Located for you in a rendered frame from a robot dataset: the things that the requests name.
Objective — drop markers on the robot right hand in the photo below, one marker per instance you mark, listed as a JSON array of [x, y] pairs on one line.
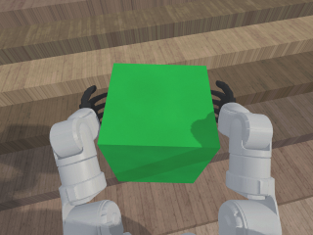
[[226, 97]]

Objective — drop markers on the robot left forearm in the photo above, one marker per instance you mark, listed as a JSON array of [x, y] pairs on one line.
[[72, 141]]

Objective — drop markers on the robot left upper arm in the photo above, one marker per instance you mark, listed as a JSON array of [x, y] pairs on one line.
[[97, 218]]

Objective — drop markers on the robot right forearm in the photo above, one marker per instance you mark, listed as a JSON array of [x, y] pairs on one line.
[[250, 147]]

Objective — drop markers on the robot left hand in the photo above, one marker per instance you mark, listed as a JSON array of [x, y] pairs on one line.
[[90, 104]]

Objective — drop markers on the robot right upper arm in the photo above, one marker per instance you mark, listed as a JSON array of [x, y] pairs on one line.
[[247, 217]]

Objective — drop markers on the carton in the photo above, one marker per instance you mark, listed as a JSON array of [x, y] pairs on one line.
[[158, 123]]

